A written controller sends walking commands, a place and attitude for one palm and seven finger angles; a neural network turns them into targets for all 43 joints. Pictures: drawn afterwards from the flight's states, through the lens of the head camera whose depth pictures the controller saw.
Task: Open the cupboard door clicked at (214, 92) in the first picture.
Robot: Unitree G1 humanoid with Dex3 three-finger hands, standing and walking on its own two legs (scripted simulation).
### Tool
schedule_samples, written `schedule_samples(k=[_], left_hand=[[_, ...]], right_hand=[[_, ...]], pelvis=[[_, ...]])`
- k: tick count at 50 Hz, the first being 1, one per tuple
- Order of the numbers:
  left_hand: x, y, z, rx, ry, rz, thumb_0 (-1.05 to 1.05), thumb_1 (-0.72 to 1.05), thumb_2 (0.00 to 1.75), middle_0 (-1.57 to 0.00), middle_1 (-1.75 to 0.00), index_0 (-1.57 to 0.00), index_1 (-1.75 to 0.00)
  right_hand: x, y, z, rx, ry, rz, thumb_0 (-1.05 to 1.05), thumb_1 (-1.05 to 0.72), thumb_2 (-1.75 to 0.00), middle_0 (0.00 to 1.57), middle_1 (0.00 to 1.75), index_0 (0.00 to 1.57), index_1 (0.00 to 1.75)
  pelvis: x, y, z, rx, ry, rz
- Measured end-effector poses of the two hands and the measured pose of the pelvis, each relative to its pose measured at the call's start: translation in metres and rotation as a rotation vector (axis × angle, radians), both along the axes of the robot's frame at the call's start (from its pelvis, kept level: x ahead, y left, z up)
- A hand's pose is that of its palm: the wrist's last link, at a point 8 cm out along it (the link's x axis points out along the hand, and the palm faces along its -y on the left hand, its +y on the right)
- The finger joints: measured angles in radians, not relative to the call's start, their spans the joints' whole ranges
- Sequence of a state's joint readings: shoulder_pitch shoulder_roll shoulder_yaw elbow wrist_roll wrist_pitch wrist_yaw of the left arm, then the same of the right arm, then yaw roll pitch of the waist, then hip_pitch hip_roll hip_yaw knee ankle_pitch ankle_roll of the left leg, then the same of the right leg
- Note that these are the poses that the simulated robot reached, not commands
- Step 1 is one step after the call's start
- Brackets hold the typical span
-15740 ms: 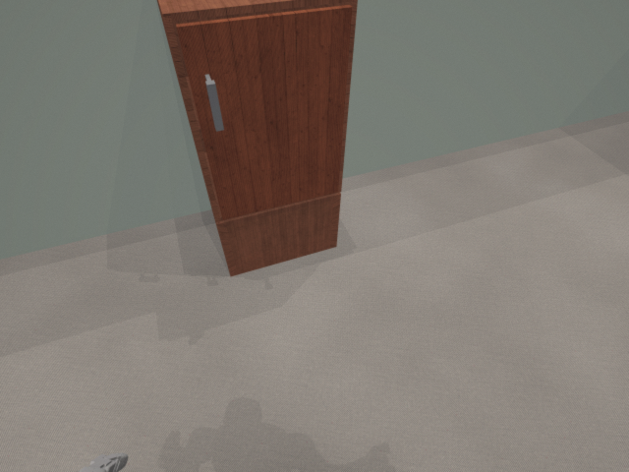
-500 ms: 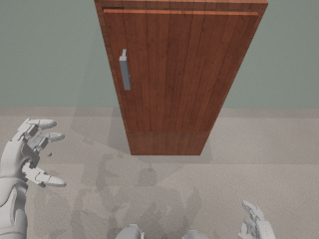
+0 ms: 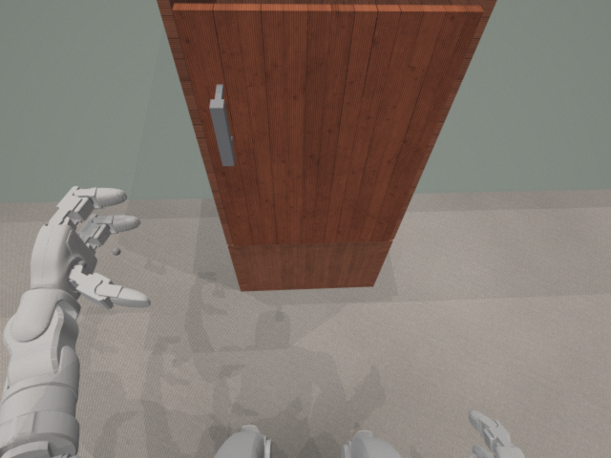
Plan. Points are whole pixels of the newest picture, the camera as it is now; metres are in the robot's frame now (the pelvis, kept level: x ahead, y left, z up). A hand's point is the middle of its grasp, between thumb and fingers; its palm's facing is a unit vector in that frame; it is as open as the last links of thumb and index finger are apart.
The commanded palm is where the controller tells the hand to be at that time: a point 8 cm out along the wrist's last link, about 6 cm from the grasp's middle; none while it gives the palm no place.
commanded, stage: move the hooked fingers beside the handle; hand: left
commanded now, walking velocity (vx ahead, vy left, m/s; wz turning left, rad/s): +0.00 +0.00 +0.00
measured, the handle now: (224, 126) +0.60 +0.15 +0.05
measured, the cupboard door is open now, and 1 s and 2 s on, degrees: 0 0 0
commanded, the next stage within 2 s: slide the fingers in behind the handle in 1.90 s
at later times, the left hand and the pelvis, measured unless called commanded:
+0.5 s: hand (143, 203) +0.43 +0.24 +0.05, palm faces +0.06 -1.00 +0.00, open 13.9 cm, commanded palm +0.41 +0.28 +0.05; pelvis +0.00 +0.01 -0.01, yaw -1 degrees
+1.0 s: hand (167, 163) +0.51 +0.22 +0.05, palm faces +0.08 -1.00 -0.01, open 13.9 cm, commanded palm +0.49 +0.26 +0.04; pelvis +0.00 +0.01 -0.02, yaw -2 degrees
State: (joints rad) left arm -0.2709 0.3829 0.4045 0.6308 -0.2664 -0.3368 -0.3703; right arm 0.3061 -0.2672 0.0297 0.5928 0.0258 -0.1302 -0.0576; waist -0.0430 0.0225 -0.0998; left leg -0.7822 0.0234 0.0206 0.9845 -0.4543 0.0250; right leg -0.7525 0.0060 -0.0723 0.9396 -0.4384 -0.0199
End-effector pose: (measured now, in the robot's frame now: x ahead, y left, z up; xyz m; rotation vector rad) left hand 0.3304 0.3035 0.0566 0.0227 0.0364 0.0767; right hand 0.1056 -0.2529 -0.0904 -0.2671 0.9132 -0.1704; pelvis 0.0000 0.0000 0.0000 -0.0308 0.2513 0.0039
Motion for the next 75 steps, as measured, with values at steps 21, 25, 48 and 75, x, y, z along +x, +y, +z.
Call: schedule_samples(k=[21,25,48,75], left_hand=[[0.068,-0.007,-0.005,-0.012,-0.018,-0.011,-0.01,-0.50,0.30,-0.30,-1.20,-0.30,-1.20],[0.079,-0.012,-0.005,-0.020,-0.015,-0.015,-0.01,-0.50,0.30,-0.30,-1.20,-0.30,-1.20],[0.152,-0.026,-0.010,-0.013,-0.017,0.006,-0.01,-0.49,0.30,-0.30,-1.20,-0.30,-1.20],[0.162,-0.024,-0.013,-0.005,-0.012,0.016,-0.01,-0.49,0.30,-0.30,-1.20,-0.30,-1.20]], right_hand=[[-0.050,-0.007,-0.015,-0.030,0.187,-0.072,0.01,-0.90,-0.89,0.20,0.29,0.20,0.30],[-0.059,-0.005,-0.017,-0.023,0.222,-0.087,0.01,-0.90,-0.89,0.20,0.29,0.20,0.30],[-0.109,-0.004,-0.028,-0.032,0.412,-0.155,0.00,-0.90,-0.89,0.20,0.29,0.20,0.30],[-0.113,0.005,-0.019,-0.002,0.490,-0.185,0.00,-0.90,-0.89,0.20,0.29,0.20,0.30]], pelvis=[[-0.004,0.005,-0.010,-0.010,0.058,-0.011],[-0.003,0.006,-0.011,-0.010,0.068,-0.015],[-0.004,0.007,-0.024,-0.021,0.152,-0.026],[0.012,0.009,-0.017,-0.029,0.163,-0.036]])
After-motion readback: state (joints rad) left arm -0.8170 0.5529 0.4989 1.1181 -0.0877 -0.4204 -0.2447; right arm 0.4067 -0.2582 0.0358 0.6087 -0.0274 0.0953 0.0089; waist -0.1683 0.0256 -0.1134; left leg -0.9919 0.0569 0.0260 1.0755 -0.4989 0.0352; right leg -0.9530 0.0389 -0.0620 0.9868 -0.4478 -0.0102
